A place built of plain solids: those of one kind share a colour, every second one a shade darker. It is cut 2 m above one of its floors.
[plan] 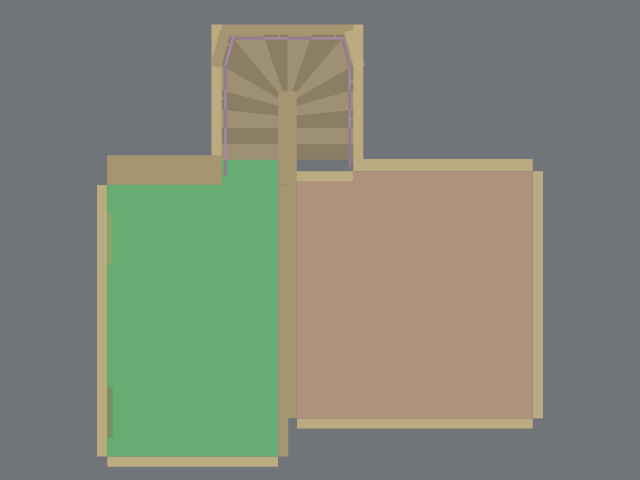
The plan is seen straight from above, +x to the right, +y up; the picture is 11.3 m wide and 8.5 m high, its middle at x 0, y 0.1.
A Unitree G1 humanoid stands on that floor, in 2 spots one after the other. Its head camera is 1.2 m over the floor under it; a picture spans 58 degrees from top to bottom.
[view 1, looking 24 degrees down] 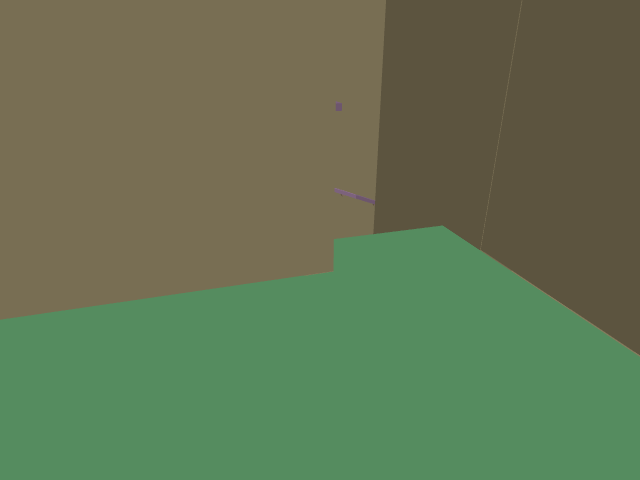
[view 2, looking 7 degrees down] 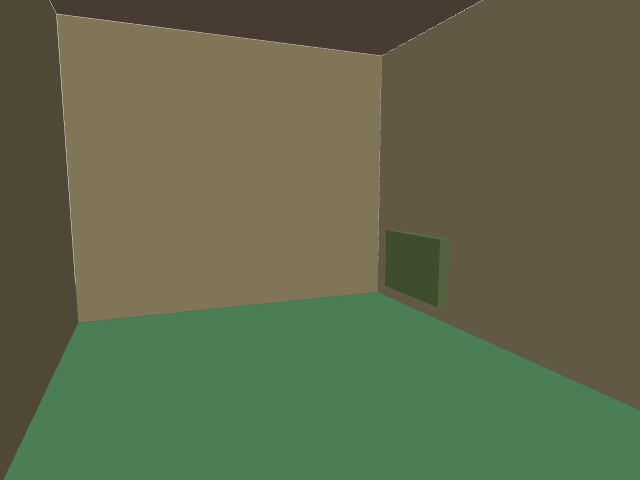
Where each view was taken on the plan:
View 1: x -2.47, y -1.04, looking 73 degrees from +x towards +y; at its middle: wall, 2.43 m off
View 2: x -1.33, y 0.52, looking -112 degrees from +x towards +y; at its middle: wall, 4.63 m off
